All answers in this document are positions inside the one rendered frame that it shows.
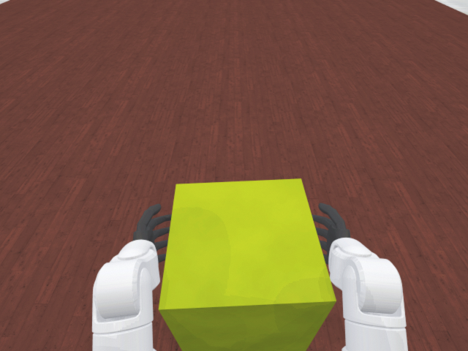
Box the carton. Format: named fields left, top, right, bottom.
left=159, top=178, right=336, bottom=351

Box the right robot hand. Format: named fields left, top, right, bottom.
left=312, top=203, right=351, bottom=264

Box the left robot hand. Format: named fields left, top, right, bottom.
left=132, top=204, right=172, bottom=263

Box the robot right forearm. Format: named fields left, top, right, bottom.
left=328, top=238, right=408, bottom=351

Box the robot left forearm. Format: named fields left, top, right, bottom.
left=92, top=240, right=160, bottom=351

